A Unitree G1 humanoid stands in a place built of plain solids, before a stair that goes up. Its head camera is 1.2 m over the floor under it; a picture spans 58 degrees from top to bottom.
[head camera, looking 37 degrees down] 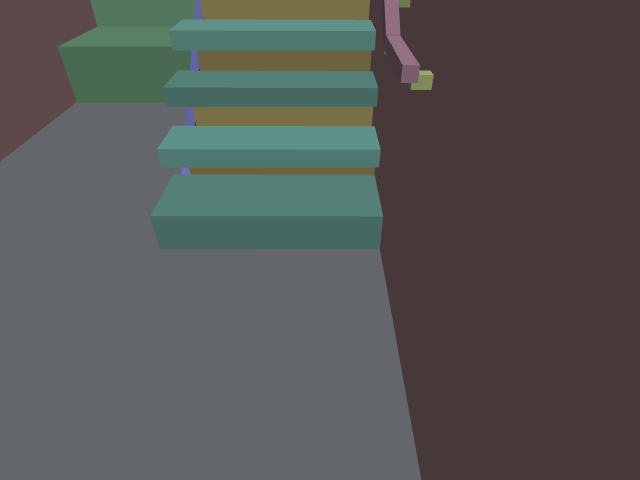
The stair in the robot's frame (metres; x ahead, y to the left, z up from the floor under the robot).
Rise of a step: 0.19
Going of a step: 0.24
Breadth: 0.99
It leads straight ahead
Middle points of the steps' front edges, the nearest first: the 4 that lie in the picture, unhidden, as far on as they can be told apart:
1.52 0.23 0.18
1.76 0.23 0.37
2.00 0.23 0.56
2.24 0.23 0.76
